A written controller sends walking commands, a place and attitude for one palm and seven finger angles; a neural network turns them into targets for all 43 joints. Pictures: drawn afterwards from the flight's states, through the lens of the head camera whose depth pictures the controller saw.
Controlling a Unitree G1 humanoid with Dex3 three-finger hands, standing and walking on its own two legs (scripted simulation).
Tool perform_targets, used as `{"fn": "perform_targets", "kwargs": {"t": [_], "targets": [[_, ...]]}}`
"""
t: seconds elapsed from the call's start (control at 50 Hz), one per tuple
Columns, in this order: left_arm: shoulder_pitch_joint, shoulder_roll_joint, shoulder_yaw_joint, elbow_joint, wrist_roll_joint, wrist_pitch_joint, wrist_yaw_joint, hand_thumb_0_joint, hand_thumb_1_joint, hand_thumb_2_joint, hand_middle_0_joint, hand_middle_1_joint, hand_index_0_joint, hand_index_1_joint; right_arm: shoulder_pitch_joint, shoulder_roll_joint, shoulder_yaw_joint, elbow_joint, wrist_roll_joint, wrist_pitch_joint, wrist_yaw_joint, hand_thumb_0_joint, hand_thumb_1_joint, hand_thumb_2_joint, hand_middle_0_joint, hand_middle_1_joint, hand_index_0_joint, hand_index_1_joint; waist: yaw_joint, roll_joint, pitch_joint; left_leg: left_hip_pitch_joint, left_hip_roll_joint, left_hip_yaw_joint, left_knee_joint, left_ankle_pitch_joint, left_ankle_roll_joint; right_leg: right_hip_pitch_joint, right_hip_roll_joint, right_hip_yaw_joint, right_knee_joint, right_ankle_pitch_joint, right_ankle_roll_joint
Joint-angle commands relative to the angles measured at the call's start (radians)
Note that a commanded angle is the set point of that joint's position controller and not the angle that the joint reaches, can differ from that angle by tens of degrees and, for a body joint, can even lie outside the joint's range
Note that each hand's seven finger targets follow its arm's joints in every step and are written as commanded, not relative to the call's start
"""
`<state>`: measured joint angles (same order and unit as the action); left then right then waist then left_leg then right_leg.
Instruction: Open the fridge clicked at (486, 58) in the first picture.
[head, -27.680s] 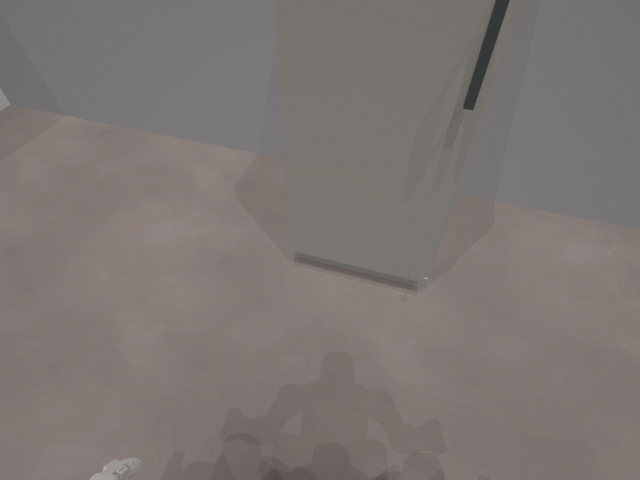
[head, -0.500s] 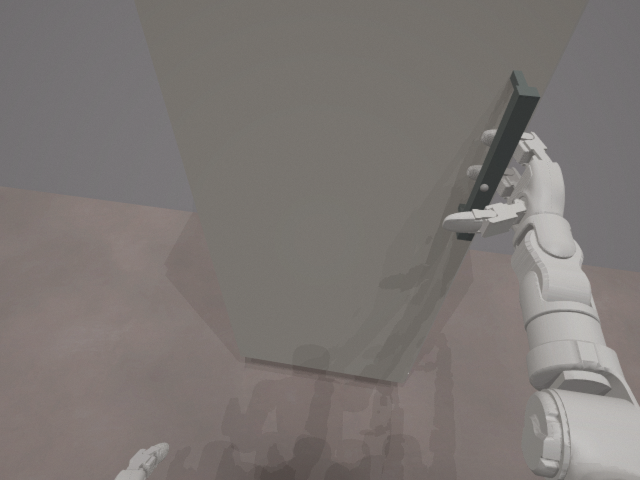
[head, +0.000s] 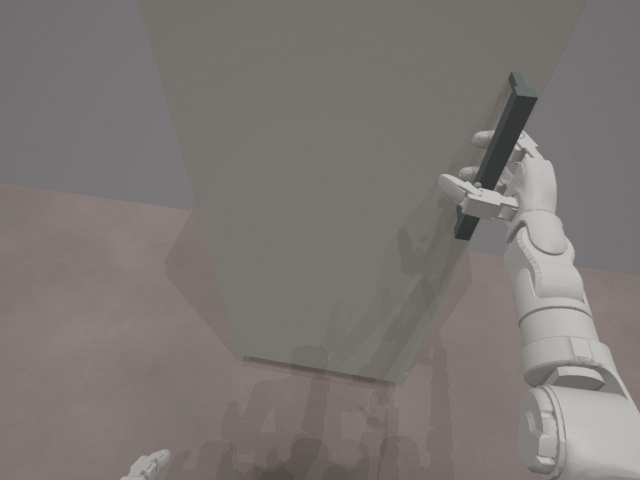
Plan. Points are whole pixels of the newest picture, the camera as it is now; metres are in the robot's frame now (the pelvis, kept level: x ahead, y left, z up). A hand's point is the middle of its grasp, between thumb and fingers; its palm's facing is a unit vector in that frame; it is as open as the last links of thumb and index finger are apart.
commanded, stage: grip the handle and tug to test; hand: right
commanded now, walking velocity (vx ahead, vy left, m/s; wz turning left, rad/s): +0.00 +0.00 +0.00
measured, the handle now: (486, 164) +0.50 -0.17 +0.16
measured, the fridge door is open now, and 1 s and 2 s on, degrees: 0 0 24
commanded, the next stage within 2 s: pull the door a little, standing still in 0.96 s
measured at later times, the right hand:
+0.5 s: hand (475, 183) +0.45 -0.14 +0.17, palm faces +0.09 +1.00 +0.00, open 5.6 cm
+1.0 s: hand (475, 185) +0.45 -0.14 +0.17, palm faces +0.08 +1.00 +0.02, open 5.6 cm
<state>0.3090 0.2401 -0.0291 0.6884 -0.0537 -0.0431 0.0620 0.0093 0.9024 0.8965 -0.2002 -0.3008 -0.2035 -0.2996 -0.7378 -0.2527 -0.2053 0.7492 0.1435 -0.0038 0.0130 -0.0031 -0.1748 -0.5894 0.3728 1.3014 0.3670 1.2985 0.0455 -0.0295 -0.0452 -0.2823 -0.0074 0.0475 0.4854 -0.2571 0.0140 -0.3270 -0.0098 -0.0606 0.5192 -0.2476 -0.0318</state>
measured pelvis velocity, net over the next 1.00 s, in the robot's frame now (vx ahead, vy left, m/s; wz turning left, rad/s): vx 0.02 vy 0.01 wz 0.02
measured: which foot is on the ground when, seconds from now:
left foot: down 0.00-1.00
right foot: down 0.00-1.00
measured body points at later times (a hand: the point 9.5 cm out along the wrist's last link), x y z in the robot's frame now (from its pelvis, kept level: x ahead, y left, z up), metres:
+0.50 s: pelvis +0.00 +0.01 +0.00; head +0.01 +0.01 +0.45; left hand +0.10 +0.26 -0.12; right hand +0.44 -0.20 +0.17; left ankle -0.01 +0.11 -0.74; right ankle +0.01 -0.10 -0.74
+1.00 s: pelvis +0.02 +0.01 +0.00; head +0.02 +0.02 +0.45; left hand +0.12 +0.26 -0.11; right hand +0.44 -0.19 +0.17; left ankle -0.01 +0.11 -0.74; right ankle +0.01 -0.10 -0.74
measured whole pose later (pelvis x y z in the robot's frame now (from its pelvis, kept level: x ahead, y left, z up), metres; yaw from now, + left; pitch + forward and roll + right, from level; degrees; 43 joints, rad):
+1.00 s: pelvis +0.02 +0.01 +0.00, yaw +1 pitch +3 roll +0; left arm 0.31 0.25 -0.02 0.64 -0.06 -0.01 0.05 0.01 0.90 0.90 -0.20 -0.30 -0.20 -0.30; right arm -0.59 -0.25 -0.23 0.55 0.16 0.07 0.02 0.01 -0.74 -0.78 0.35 1.40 0.36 1.38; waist 0.04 -0.03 -0.06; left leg -0.24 -0.02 0.03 0.46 -0.27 0.02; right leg -0.28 -0.02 -0.08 0.49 -0.27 -0.02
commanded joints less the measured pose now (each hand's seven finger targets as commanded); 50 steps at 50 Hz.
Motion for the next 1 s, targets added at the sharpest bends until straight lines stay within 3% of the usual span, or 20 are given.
{"fn": "perform_targets", "kwargs": {"t": [0.0, 0.06, 0.08, 0.12, 0.16, 0.24, 0.3, 0.4, 0.46, 0.5, 0.52, 0.58, 0.6, 0.62, 0.72, 0.8, 0.82, 0.88, 0.9, 0.98], "targets": [[-0.019, 0.145, 0.054, -0.113, 0.001, -0.044, 0.010, 0.000, 0.900, 0.900, -0.200, -0.300, -0.200, -0.300, -0.467, -0.173, -0.042, -0.217, 0.014, -0.066, 0.003, 0.000, -0.620, -0.780, 0.420, 1.360, 0.420, 1.360, -0.002, 0.071, -0.301, 0.041, -0.018, -0.013, -0.049, 0.259, 0.011, 0.198, -0.015, 0.071, -0.038, 0.250, -0.005], [-0.027, 0.140, 0.051, -0.112, -0.002, -0.042, 0.012, 0.000, 0.900, 0.900, -0.200, -0.300, -0.200, -0.300, -0.504, -0.164, -0.027, -0.218, 0.008, -0.056, -0.003, 0.000, -0.760, -0.840, 0.435, 1.380, 0.435, 1.380, 0.005, 0.053, -0.275, 0.033, -0.014, -0.018, -0.054, 0.245, 0.009, 0.183, -0.011, 0.066, -0.045, 0.217, -0.006], [-0.029, 0.137, 0.051, -0.114, -0.002, -0.043, 0.009, 0.000, 0.900, 0.900, -0.200, -0.300, -0.200, -0.300, -0.510, -0.151, -0.016, -0.228, 0.007, -0.058, -0.003, 0.000, -0.807, -0.860, 0.440, 1.387, 0.440, 1.387, 0.002, 0.013, -0.281, 0.026, -0.015, -0.018, -0.054, 0.237, 0.012, 0.195, -0.010, 0.066, -0.047, 0.217, -0.004], [-0.025, 0.140, 0.051, -0.111, -0.001, -0.043, 0.010, 0.000, 0.900, 0.900, -0.200, -0.300, -0.200, -0.300, -0.496, -0.157, -0.020, -0.204, 0.003, -0.057, -0.006, 0.000, -0.900, -0.900, 0.450, 1.400, 0.450, 1.400, 0.002, 0.021, -0.268, 0.019, -0.015, -0.016, -0.055, 0.217, 0.013, 0.187, -0.011, 0.071, -0.047, 0.207, -0.004], [-0.020, 0.137, 0.052, -0.107, -0.001, -0.046, 0.008, 0.000, 0.900, 0.900, -0.200, -0.300, -0.200, -0.300, -0.547, -0.126, 0.013, -0.210, -0.001, -0.061, -0.007, 0.000, -0.900, -0.900, 0.450, 1.400, 0.450, 1.400, 0.019, 0.012, -0.269, -0.006, -0.016, -0.016, -0.058, 0.203, 0.012, 0.203, -0.010, 0.073, -0.043, 0.194, -0.004], [-0.017, 0.137, 0.055, -0.108, 0.000, -0.052, 0.005, 0.000, 0.900, 0.900, -0.200, -0.300, -0.200, -0.300, -0.543, -0.091, 0.039, -0.216, 0.001, -0.072, -0.005, 0.000, -0.900, -0.900, 0.450, 1.400, 0.450, 1.400, 0.017, 0.012, -0.307, -0.005, -0.016, -0.015, -0.050, 0.218, 0.013, 0.227, -0.011, 0.078, -0.036, 0.219, -0.003], [-0.003, 0.146, 0.055, -0.096, 0.002, -0.049, 0.008, 0.000, 0.900, 0.900, -0.200, -0.300, -0.200, -0.300, -0.535, -0.143, 0.001, -0.168, 0.000, -0.070, -0.008, 0.000, -0.900, -0.900, 0.450, 1.400, 0.450, 1.400, 0.022, 0.069, -0.281, 0.005, -0.017, -0.017, -0.058, 0.218, 0.008, 0.190, -0.009, 0.075, -0.036, 0.200, -0.010], [-0.009, 0.146, 0.053, -0.100, 0.001, -0.047, 0.009, 0.000, 0.900, 0.900, -0.200, -0.300, -0.200, -0.300, -0.526, -0.177, -0.028, -0.157, 0.005, -0.077, 0.008, 0.000, -0.900, -0.900, 0.450, 1.400, 0.450, 1.400, 0.009, 0.055, -0.290, 0.034, -0.011, -0.026, -0.057, 0.238, 0.008, 0.168, -0.001, 0.063, -0.033, 0.191, -0.014], [-0.013, 0.138, 0.051, -0.098, -0.002, -0.047, 0.010, 0.000, 0.900, 0.900, -0.200, -0.300, -0.200, -0.300, -0.573, -0.148, 0.000, -0.150, 0.007, -0.078, 0.016, 0.000, -0.900, -0.900, 0.450, 1.400, 0.450, 1.400, 0.023, 0.030, -0.271, 0.010, -0.011, -0.025, -0.058, 0.234, 0.007, 0.174, 0.000, 0.064, -0.031, 0.184, -0.013], [-0.009, 0.145, 0.049, -0.098, -0.003, -0.044, 0.010, 0.000, 0.900, 0.900, -0.200, -0.300, -0.200, -0.300, -0.550, -0.181, -0.022, -0.131, 0.007, -0.078, 0.017, 0.000, -0.900, -0.900, 0.450, 1.400, 0.450, 1.400, 0.016, 0.032, -0.267, 0.017, -0.010, -0.027, -0.060, 0.218, 0.008, 0.158, 0.001, 0.064, -0.030, 0.170, -0.013], [-0.014, 0.140, 0.047, -0.099, -0.003, -0.044, 0.011, 0.000, 0.900, 0.900, -0.200, -0.300, -0.200, -0.300, -0.573, -0.167, -0.010, -0.128, 0.007, -0.080, 0.016, 0.000, -0.900, -0.900, 0.450, 1.400, 0.450, 1.400, 0.024, 0.027, -0.259, 0.007, -0.008, -0.029, -0.060, 0.215, 0.006, 0.158, 0.003, 0.065, -0.030, 0.163, -0.014], [-0.015, 0.140, 0.050, -0.107, -0.003, -0.048, 0.008, 0.000, 0.900, 0.900, -0.200, -0.300, -0.200, -0.300, -0.535, -0.164, -0.020, -0.131, 0.012, -0.083, 0.020, 0.000, -0.900, -0.900, 0.450, 1.400, 0.450, 1.400, 0.010, 0.038, -0.284, 0.019, -0.009, -0.027, -0.055, 0.219, 0.007, 0.157, 0.004, 0.063, -0.030, 0.164, -0.014], [-0.010, 0.145, 0.053, -0.110, -0.001, -0.047, 0.007, 0.000, 0.900, 0.900, -0.200, -0.300, -0.200, -0.300, -0.503, -0.182, -0.040, -0.134, 0.015, -0.086, 0.019, 0.000, -0.900, -0.900, 0.450, 1.400, 0.450, 1.400, 0.002, 0.068, -0.303, 0.044, -0.011, -0.025, -0.051, 0.242, 0.008, 0.157, 0.002, 0.064, -0.028, 0.188, -0.016], [-0.020, 0.142, 0.051, -0.120, -0.002, -0.046, 0.005, 0.000, 0.900, 0.900, -0.200, -0.300, -0.200, -0.300, -0.461, -0.186, -0.051, -0.153, 0.020, -0.087, 0.023, 0.000, -0.900, -0.900, 0.450, 1.400, 0.450, 1.400, -0.015, 0.054, -0.319, 0.066, -0.008, -0.029, -0.045, 0.265, 0.009, 0.155, 0.005, 0.058, -0.030, 0.200, -0.016], [-0.037, 0.140, 0.052, -0.142, -0.007, -0.041, 0.002, 0.000, 0.900, 0.900, -0.200, -0.300, -0.200, -0.300, -0.377, -0.166, -0.040, -0.229, 0.028, -0.077, 0.034, 0.000, -0.900, -0.900, 0.450, 1.400, 0.450, 1.400, -0.025, 0.057, -0.313, 0.095, -0.010, -0.027, -0.042, 0.323, 0.008, 0.160, 0.002, 0.046, -0.032, 0.240, -0.016], [-0.050, 0.146, 0.050, -0.157, -0.011, -0.029, 0.004, 0.000, 0.900, 0.900, -0.200, -0.300, -0.200, -0.300, -0.298, -0.187, -0.058, -0.261, 0.032, -0.044, 0.038, 0.000, -0.900, -0.900, 0.450, 1.400, 0.450, 1.400, -0.034, 0.078, -0.275, 0.109, -0.010, -0.025, -0.051, 0.318, 0.006, 0.144, -0.001, 0.040, -0.041, 0.231, -0.017], [-0.059, 0.139, 0.052, -0.166, -0.011, -0.030, 0.004, 0.000, 0.900, 0.900, -0.200, -0.300, -0.200, -0.300, -0.307, -0.185, -0.060, -0.311, 0.031, -0.041, 0.037, 0.000, -0.900, -0.900, 0.450, 1.400, 0.450, 1.400, -0.040, 0.039, -0.290, 0.115, -0.008, -0.027, -0.048, 0.332, 0.008, 0.158, 0.000, 0.038, -0.044, 0.248, -0.016], [-0.072, 0.130, 0.054, -0.181, -0.011, -0.028, -0.001, 0.000, 0.900, 0.900, -0.200, -0.300, -0.200, -0.300, -0.206, -0.143, -0.048, -0.391, 0.035, -0.011, 0.033, 0.000, -0.900, -0.900, 0.450, 1.400, 0.450, 1.400, -0.059, 0.012, -0.322, 0.134, -0.012, -0.019, -0.035, 0.404, 0.013, 0.205, -0.003, 0.035, -0.035, 0.341, -0.011], [-0.071, 0.137, 0.055, -0.183, -0.010, -0.025, -0.003, 0.000, 0.900, 0.900, -0.200, -0.300, -0.200, -0.300, -0.170, -0.151, -0.055, -0.401, 0.040, -0.002, 0.032, 0.000, -0.900, -0.900, 0.450, 1.400, 0.450, 1.400, -0.063, 0.051, -0.322, 0.149, -0.012, -0.017, -0.037, 0.416, 0.011, 0.197, -0.006, 0.035, -0.036, 0.351, -0.012], [-0.086, 0.133, 0.058, -0.197, -0.009, -0.014, -0.004, 0.000, 0.900, 0.900, -0.200, -0.300, -0.200, -0.300, -0.101, -0.159, -0.075, -0.498, 0.043, 0.042, 0.028, 0.000, -0.900, -0.900, 0.450, 1.400, 0.450, 1.400, -0.073, 0.062, -0.328, 0.181, -0.013, -0.014, -0.031, 0.486, 0.011, 0.215, -0.008, 0.030, -0.041, 0.414, -0.010]]}}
